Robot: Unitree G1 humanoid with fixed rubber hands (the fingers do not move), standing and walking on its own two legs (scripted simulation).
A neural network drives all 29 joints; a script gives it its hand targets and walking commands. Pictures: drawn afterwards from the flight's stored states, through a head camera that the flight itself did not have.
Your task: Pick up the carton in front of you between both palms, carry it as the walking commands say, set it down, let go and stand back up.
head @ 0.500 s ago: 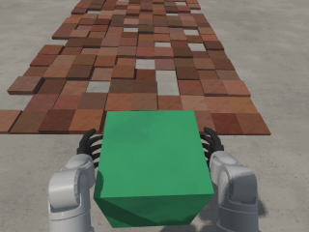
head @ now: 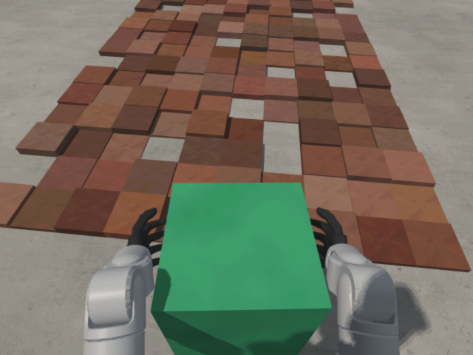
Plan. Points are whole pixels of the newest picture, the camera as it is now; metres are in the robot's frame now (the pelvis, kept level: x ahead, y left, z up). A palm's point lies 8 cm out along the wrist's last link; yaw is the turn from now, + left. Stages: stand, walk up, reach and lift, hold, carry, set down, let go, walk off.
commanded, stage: carry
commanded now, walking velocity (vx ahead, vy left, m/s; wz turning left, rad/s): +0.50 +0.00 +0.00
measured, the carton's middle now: (237, 275) +0.25 +0.01 -0.01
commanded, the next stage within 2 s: none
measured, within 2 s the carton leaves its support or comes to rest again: neither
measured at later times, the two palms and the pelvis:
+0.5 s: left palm (171, 64) +0.70 +0.17 +0.12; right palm (300, 71) +0.67 -0.13 +0.13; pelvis +0.32 +0.05 -0.01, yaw -4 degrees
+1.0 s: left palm (177, 1) +1.03 +0.19 +0.15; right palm out of the picture +1.06 -0.10 +0.16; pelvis +0.65 +0.02 +0.05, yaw -2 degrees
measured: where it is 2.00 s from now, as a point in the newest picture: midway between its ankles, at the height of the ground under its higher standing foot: (213, 142)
